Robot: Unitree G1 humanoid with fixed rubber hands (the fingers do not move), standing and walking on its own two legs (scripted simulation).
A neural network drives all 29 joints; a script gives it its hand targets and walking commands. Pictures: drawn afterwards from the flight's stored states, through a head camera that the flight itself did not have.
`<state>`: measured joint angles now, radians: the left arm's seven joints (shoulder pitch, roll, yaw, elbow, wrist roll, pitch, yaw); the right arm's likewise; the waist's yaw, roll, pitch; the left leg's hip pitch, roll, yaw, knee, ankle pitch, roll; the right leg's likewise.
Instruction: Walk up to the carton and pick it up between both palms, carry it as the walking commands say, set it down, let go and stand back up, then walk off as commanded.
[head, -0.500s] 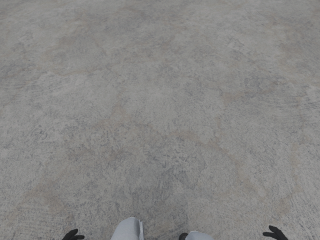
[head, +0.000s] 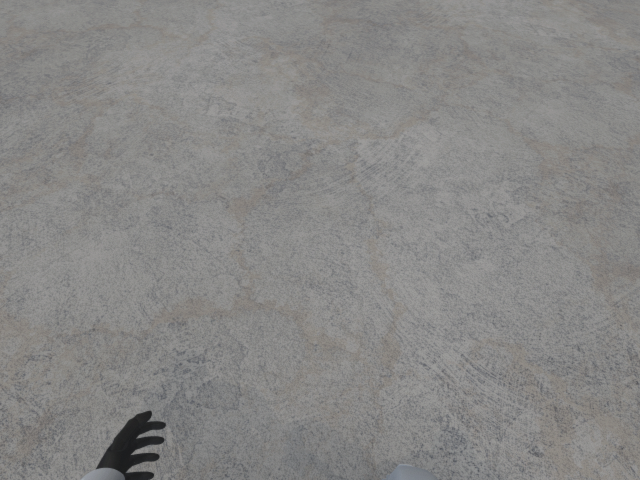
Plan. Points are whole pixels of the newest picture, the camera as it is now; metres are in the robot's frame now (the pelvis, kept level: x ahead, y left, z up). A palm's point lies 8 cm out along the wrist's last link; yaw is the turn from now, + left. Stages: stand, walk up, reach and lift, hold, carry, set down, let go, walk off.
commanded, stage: walk off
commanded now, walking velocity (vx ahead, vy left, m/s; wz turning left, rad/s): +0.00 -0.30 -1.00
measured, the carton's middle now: out of the picture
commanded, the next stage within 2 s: stand in 0.06 s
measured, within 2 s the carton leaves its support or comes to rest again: neither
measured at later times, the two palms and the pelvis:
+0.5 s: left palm out of the picture +0.11 +0.12 -0.12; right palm out of the picture +0.04 -0.39 -0.10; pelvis +0.00 -0.12 +0.02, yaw -13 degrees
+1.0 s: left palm out of the picture +0.06 +0.16 -0.12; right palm out of the picture -0.06 -0.30 -0.12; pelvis +0.00 -0.08 +0.02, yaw -15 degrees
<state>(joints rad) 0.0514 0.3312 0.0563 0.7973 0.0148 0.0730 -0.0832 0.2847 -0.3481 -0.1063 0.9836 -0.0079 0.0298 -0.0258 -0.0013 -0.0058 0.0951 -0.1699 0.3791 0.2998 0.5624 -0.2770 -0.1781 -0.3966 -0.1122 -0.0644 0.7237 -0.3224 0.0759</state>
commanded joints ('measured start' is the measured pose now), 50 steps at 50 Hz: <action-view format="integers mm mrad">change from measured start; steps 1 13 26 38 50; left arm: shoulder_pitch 161 112 188 219 251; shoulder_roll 63 74 67 3 -37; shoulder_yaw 16 -1 -6 -19 -44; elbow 18 50 155 259 345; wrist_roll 27 3 3 -7 -11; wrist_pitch -32 -51 -52 -65 -69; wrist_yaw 20 73 104 98 109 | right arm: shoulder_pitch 29 -87 -106 -35 84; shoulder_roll -194 -36 30 23 80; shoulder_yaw -42 24 40 75 103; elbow -29 -118 -109 -24 69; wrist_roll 12 -8 5 -3 -6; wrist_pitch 5 37 16 -41 -47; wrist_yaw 12 -7 7 -3 -3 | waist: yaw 90 1 14 37 17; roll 169 -86 -53 54 7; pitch -191 -155 -108 -40 -26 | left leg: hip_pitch -14 -331 -152 -132 -60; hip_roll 22 -244 -346 -239 -269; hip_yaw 30 -263 -293 -390 -377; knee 206 532 124 -324 -303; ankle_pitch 364 -163 -191 -148 -77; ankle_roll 151 153 161 200 225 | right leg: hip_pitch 246 180 237 262 203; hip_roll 81 -113 -87 79 75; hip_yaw -57 368 459 304 311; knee -254 -429 -539 -439 -430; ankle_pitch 135 350 150 164 177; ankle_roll -50 -269 -217 -135 -132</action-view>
